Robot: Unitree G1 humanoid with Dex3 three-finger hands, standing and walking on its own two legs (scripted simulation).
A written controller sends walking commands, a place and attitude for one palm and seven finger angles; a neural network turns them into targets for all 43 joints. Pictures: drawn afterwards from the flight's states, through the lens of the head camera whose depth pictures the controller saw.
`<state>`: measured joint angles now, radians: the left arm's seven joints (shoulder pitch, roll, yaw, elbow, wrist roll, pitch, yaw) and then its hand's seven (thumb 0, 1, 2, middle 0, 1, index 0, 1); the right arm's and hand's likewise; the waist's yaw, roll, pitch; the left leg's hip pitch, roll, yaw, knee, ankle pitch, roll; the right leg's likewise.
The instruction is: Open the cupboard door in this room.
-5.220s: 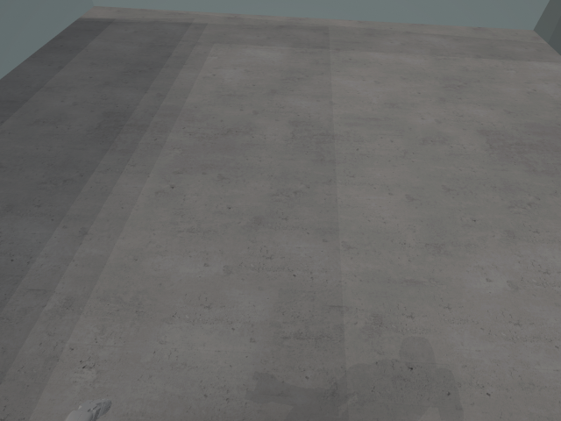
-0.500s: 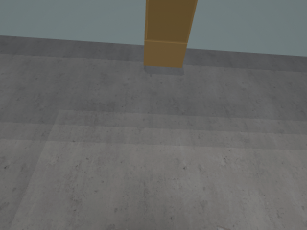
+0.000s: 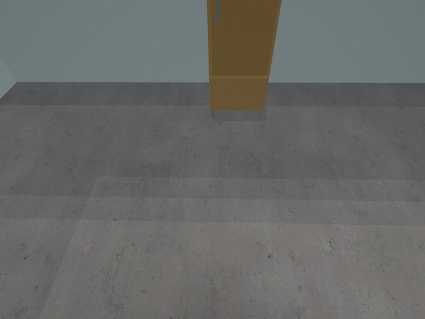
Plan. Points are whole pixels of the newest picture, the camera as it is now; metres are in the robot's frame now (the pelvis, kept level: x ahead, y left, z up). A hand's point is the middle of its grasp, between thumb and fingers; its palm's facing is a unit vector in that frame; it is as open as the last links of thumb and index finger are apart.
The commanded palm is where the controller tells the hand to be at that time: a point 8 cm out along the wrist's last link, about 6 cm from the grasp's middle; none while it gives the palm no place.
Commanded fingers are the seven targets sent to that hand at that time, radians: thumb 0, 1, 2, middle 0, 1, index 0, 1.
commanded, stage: stand and wait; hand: left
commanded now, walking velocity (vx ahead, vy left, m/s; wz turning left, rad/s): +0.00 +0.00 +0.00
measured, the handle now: (218, 8) +1.65 +0.05 -0.03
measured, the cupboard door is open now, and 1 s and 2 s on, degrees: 0 0 0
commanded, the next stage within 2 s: turn or walk to find it in 0.20 s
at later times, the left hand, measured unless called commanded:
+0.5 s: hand out of the picture +0.04 +0.19 -0.19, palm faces +0.02 -0.98 -0.19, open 7.4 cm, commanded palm none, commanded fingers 0.00 0.90 0.90 -0.20 -0.30 -0.20 -0.30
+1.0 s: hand (119, 296) +0.21 +0.24 -0.20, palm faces +0.05 -0.98 -0.17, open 7.4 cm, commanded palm none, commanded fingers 0.00 0.90 0.90 -0.20 -0.30 -0.20 -0.30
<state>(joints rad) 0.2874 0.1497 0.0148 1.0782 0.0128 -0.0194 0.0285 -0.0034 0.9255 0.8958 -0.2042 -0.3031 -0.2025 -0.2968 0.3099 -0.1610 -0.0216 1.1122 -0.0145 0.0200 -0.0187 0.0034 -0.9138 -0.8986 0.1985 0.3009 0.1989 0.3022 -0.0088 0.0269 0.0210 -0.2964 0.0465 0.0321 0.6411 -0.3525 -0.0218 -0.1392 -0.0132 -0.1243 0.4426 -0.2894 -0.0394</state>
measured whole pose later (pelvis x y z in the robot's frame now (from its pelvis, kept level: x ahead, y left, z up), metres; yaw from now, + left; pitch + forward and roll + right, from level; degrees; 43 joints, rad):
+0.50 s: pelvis +0.06 +0.02 -0.01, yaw -1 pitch +0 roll +1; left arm 0.34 0.15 0.03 1.13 0.02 -0.01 0.00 0.00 0.91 0.90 -0.20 -0.30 -0.20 -0.30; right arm 0.35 -0.13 -0.03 1.13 -0.02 -0.02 -0.02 0.00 -0.92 -0.90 0.20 0.30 0.20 0.30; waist 0.00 -0.01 -0.02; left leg -0.21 0.04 0.09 0.58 -0.37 -0.01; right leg -0.14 -0.06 -0.09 0.59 -0.45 0.01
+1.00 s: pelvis +0.23 +0.07 -0.02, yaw -1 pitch -2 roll +0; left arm 0.32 0.17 0.04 1.11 0.02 -0.02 0.00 0.01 0.91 0.90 -0.20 -0.30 -0.20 -0.30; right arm 0.18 -0.17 -0.04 1.04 -0.02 -0.07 -0.01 0.00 -0.92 -0.90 0.20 0.30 0.20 0.30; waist 0.02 -0.03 0.07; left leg -0.34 0.04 0.19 0.60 -0.23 0.07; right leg -0.43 -0.10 -0.07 1.25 -0.40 -0.01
